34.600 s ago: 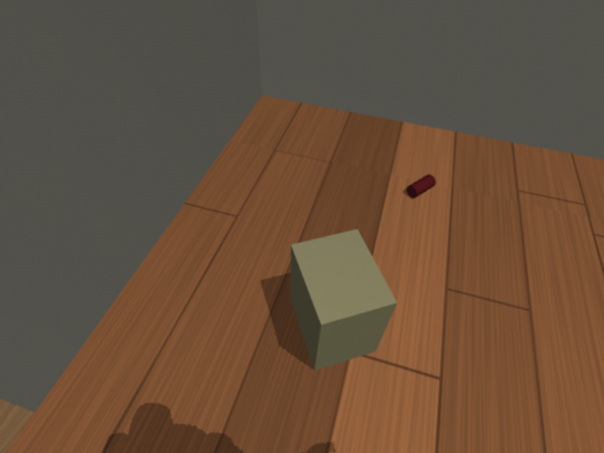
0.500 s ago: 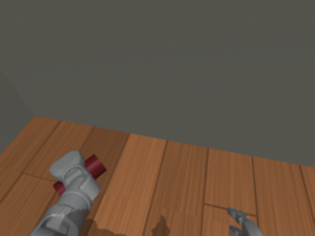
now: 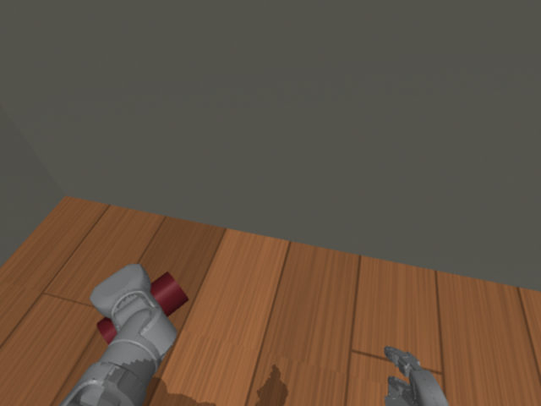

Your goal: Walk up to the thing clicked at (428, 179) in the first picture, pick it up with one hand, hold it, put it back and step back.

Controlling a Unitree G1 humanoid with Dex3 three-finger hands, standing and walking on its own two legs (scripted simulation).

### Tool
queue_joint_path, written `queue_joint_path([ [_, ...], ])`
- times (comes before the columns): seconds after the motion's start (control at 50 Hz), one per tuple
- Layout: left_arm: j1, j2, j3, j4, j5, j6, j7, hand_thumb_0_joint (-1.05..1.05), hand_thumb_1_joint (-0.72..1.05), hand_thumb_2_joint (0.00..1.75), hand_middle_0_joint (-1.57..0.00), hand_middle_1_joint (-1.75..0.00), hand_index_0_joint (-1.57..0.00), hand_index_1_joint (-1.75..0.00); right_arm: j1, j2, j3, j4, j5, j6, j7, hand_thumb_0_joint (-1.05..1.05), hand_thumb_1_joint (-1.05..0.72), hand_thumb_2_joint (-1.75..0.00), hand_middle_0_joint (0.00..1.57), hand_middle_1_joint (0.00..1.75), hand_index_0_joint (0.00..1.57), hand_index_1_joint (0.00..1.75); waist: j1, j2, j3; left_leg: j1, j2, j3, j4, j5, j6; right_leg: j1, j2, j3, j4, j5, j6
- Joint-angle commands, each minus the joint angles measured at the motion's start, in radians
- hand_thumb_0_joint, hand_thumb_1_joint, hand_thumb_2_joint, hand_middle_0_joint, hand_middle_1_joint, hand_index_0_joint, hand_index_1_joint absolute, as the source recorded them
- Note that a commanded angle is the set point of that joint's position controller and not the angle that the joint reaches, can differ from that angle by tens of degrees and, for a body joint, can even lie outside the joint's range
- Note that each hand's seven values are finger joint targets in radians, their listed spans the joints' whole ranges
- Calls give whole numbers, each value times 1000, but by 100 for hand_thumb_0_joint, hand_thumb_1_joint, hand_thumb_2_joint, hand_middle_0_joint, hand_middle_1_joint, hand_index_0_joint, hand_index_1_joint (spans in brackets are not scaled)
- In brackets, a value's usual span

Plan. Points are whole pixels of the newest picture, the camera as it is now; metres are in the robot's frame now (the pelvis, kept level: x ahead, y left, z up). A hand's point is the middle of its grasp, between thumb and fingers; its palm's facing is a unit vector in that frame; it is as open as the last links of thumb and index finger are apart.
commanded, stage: hold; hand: left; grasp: from above
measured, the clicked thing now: (145, 311) +0.30 +0.22 -0.07
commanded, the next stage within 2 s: crouch in 0.18 s
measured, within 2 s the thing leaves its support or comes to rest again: neither
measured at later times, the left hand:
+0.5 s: hand (139, 314) +0.29 +0.23 -0.06, palm faces -0.32 -0.30 -0.90, open 9.2 cm
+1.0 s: hand (174, 338) +0.33 +0.23 -0.29, palm faces -0.30 -0.25 -0.92, open 9.2 cm
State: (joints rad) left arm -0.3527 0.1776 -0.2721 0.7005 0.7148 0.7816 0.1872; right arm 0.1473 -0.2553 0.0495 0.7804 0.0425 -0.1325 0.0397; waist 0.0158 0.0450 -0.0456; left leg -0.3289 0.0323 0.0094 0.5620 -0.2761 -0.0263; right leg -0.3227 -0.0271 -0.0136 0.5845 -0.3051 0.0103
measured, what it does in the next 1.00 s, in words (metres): lowers itself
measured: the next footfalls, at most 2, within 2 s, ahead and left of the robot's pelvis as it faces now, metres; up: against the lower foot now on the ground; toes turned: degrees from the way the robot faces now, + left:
none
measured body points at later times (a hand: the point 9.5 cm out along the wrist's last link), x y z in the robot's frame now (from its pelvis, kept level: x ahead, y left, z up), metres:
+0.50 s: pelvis +0.00 +0.00 +0.00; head +0.01 -0.01 +0.45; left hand +0.30 +0.24 -0.01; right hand +0.16 -0.23 -0.11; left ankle +0.01 +0.14 -0.73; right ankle +0.00 -0.12 -0.73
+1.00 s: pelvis -0.05 +0.01 -0.15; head +0.11 +0.02 +0.27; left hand +0.34 +0.24 -0.24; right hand +0.02 -0.27 -0.28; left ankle +0.01 +0.14 -0.73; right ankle +0.00 -0.12 -0.73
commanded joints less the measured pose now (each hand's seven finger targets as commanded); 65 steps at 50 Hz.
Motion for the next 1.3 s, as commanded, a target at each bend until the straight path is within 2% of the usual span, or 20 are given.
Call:
queue_joint_path([
  [0.0, -441, 156, 34, -207, 61, 7, 55, 0, 63, 79, -107, -63, -103, -67, -119, -103, -39, -129, 10, -52, -13, 0, -90, -90, 20, 30, 20, 30, -8, -45, -270, 114, -45, 23, -49, 227, 37, 93, 43, -15, -80, 249, -5],
  [0.06, -412, 151, 32, -165, 49, 12, 44, 0, 67, 77, -108, -64, -105, -67, -122, -105, -43, -128, 10, -59, -14, 0, -90, -90, 20, 30, 20, 30, -2, -53, -229, 80, -50, 26, -56, 175, 36, 74, 40, -11, -93, 193, -6],
  [0.14, -410, 136, 31, -157, 28, 16, 35, 0, 68, 77, -109, -65, -106, -68, -109, -106, -47, -125, 6, -65, -7, 0, -90, -90, 20, 30, 20, 30, 1, -47, -263, 99, -44, 20, -50, 220, 33, 84, 43, -16, -78, 231, -8],
  [0.24, -444, 196, 59, -193, 69, 2, 47, 0, 69, 75, -111, -61, -108, -64, -100, -110, -49, -129, 6, -60, -5, 0, -90, -90, 20, 30, 20, 30, 1, -33, -311, 122, -45, 24, -38, 278, 34, 109, 42, -12, -65, 292, -8],
  [0.26, -465, 193, 53, -220, 71, -4, 53, 0, 66, 78, -106, -66, -104, -68, -103, -108, -46, -133, 5, -60, -8, 0, -89, -90, 20, 30, 20, 30, 4, -31, -319, 123, -42, 22, -39, 273, 32, 115, 45, -17, -64, 285, -9],
  [0.28, -433, 182, 51, -194, 73, -2, 57, 0, 58, 70, -98, -67, -96, -65, -100, -107, -45, -130, 6, -59, -8, 0, -84, -88, 20, 30, 20, 30, 4, -33, -300, 116, -43, 25, -38, 269, 33, 111, 44, -16, -63, 281, -9],
  [0.34, -417, 158, 40, -149, 80, -3, 63, 0, 63, 55, -99, -60, -103, -57, -93, -110, -48, -121, 5, -57, -9, 0, -87, -89, 20, 30, 20, 30, -7, -57, -259, 96, -41, 23, -40, 255, 34, 94, 45, -19, -67, 270, -8],
  [0.42, -403, 120, 44, -66, 53, -13, 89, 0, 60, 55, -98, -58, -100, -56, -71, -112, -56, -107, -1, -65, -2, 0, -87, -89, 20, 30, 20, 30, -13, -71, -229, 64, -41, 26, -38, 223, 33, 64, 41, -13, -67, 245, -8],
  [0.48, -411, 97, 46, 16, 37, -27, 122, 0, 56, 52, -94, -59, -97, -55, -49, -112, -58, -94, -5, -72, 1, 0, -87, -89, 20, 30, 20, 30, -32, -91, -204, 46, -41, 29, -33, 192, 32, 35, 41, -12, -68, 220, -7],
  [0.6, -506, 111, 84, 186, 53, -111, 197, 0, 50, 51, -90, -59, -93, -55, 43, -121, -80, -44, -16, -78, 8, 0, -87, -89, 20, 30, 20, 30, -72, -82, -221, -52, -34, 32, 63, 183, 27, -70, 38, -5, 12, 224, -15],
  [0.66, -544, 121, 125, 283, 75, -166, 269, 0, 50, 47, -88, -60, -92, -55, 68, -125, -93, -33, -33, -82, 17, 0, -87, -89, 20, 30, 20, 30, -84, -58, -258, -184, -26, 37, 189, 148, 18, -202, 36, 2, 130, 190, -22],
  [0.72, -611, 127, 171, 362, 90, -223, 360, 0, 47, 46, -88, -56, -91, -52, 85, -130, -112, -18, -59, -85, 29, 0, -88, -89, 20, 30, 20, 30, -103, -28, -376, -345, -13, 32, 398, 152, 4, -391, 44, 0, 343, 198, -29],
  [0.76, -630, 145, 204, 420, 95, -244, 417, 0, 43, 46, -87, -52, -90, -49, 81, -130, -118, -18, -72, -82, 42, 0, -88, -89, 20, 30, 20, 30, -101, -3, -423, -479, -16, 33, 505, 118, -1, -496, 45, 1, 450, 177, -34],
  [0.82, -696, 159, 244, 453, 58, -261, 472, 0, 47, 52, -92, -52, -93, -51, 82, -135, -124, -15, -81, -72, 65, 0, -88, -89, 20, 30, 20, 30, -107, 45, -559, -569, -16, 21, 605, 85, -8, -608, 49, -8, 553, 138, -38],
  [0.88, -813, 228, 287, 493, 35, -270, 502, 0, 49, 61, -97, -51, -96, -52, 78, -155, -125, 4, -89, -72, 74, 0, -88, -89, 20, 30, 20, 30, -123, 91, -614, -663, -14, 0, 678, 1, -6, -753, 59, -25, 632, 43, -46],
  [0.94, -862, 304, 335, 545, 26, -288, 516, 0, 54, 66, -100, -55, -100, -56, 71, -171, -128, 25, -99, -73, 75, 0, -87, -89, 20, 30, 20, 30, -140, 87, -699, -763, -8, -10, 759, -76, -3, -846, 64, -37, 709, -38, -44],
  [1.0, -926, 337, 364, 530, 4, -295, 526, 0, 57, 65, -103, -54, -102, -54, 90, -174, -125, 48, -109, -70, 75, 0, -88, -89, 20, 30, 20, 30, -159, 108, -824, -808, -3, -4, 842, -57, -3, -848, 60, -42, 787, 2, -35],
  [1.1, -957, 407, 401, 565, 7, -328, 487, 0, 63, 64, -106, -55, -106, -55, 98, -151, -113, 72, -126, -69, 81, 0, -88, -89, 20, 30, 20, 30, -197, 121, -821, -974, 2, -11, 977, -135, 13, -959, 60, -48, 888, -61, -30],
  [1.2, -925, 466, 417, 621, 44, -371, 439, 0, 63, 54, -105, -52, -106, -50, 108, -150, -100, 68, -142, -74, 90, 0, -88, -89, 20, 30, 20, 30, -207, 118, -784, -1127, 2, -16, 1103, -205, 28, -1080, 59, -46, 975, -151, -27],
  [1.28, -924, 463, 427, 631, 66, -386, 435, 0, 58, 53, -101, -53, -103, -51, 127, -163, -100, 66, -149, -84, 104, 0, -89, -89, 20, 30, 20, 30, -219, 140, -799, -1148, 3, -31, 1167, -198, 28, -1183, 56, -66, 1058, -134, -29],
])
